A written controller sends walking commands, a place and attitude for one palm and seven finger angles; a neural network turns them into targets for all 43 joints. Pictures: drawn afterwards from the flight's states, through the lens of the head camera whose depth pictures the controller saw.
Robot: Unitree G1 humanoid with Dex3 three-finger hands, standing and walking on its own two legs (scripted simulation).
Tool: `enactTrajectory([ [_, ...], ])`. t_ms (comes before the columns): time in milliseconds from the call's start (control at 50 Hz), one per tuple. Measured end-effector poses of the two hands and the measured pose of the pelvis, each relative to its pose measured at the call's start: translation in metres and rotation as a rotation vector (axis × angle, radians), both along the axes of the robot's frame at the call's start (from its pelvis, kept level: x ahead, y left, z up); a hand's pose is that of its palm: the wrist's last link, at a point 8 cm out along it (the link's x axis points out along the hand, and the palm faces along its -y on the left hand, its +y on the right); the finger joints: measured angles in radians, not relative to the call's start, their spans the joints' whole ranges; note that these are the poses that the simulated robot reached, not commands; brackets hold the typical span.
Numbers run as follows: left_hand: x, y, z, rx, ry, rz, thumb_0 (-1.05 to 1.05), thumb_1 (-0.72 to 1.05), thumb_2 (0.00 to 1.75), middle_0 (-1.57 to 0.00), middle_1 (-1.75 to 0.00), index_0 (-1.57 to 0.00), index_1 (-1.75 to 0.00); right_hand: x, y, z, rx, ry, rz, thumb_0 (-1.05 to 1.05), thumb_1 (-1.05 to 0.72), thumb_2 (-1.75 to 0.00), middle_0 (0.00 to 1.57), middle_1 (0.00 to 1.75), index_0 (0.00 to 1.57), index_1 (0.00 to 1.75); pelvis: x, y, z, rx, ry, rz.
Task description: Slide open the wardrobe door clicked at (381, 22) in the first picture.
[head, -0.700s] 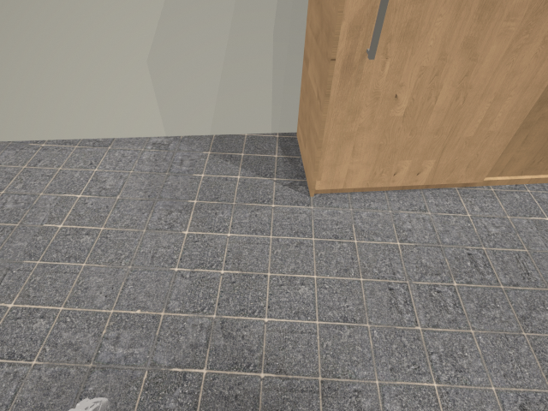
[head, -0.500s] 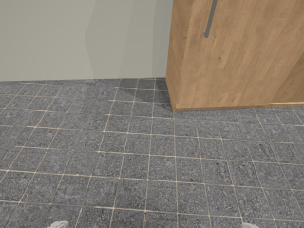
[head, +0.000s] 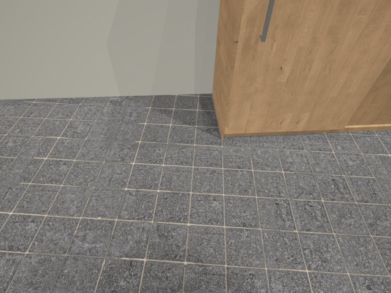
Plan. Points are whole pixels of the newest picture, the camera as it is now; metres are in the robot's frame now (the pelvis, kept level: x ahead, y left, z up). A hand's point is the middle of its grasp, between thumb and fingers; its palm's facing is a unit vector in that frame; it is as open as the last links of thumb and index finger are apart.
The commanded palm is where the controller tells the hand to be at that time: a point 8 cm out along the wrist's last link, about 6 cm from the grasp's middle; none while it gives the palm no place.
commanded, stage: stand and wait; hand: left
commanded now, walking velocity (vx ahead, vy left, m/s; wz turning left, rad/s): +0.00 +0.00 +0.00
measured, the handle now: (267, 13) +1.27 -0.27 +0.09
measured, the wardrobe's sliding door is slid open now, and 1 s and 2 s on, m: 0.00 0.00 0.00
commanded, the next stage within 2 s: look at it before walking up in 0.12 s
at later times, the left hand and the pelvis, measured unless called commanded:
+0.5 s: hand out of the picture +0.07 +0.24 -0.15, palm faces -0.03 -0.94 -0.33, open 7.4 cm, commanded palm none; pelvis +0.00 -0.01 +0.00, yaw +0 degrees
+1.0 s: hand out of the picture +0.07 +0.23 -0.16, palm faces -0.04 -0.94 -0.33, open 7.4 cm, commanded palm none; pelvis +0.00 -0.01 +0.00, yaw -3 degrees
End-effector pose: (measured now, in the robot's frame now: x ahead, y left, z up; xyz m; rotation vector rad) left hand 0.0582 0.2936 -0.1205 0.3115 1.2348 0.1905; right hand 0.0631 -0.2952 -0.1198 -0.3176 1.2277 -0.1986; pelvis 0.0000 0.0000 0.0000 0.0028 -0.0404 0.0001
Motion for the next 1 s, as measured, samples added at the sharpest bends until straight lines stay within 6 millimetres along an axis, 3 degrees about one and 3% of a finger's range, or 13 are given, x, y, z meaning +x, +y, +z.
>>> enactTrajectory([
  [340,0.013,-0.010,0.004,-0.007,-0.045,-0.018,0.01,0.90,0.90,-0.20,-0.30,-0.20,-0.30,0.005,-0.002,0.000,0.014,-0.027,0.007,0.01,-0.91,-0.90,0.20,0.30,0.20,0.30,-0.003,-0.006,0.001,0.001,0.002,-0.001],
  [1000,0.010,-0.017,-0.003,-0.009,0.006,-0.015,0.01,0.90,0.90,-0.20,-0.30,-0.20,-0.30,0.013,-0.001,-0.001,0.009,-0.046,-0.023,0.01,-0.91,-0.90,0.20,0.30,0.20,0.30,0.001,-0.009,-0.001,0.000,0.014,-0.045],
])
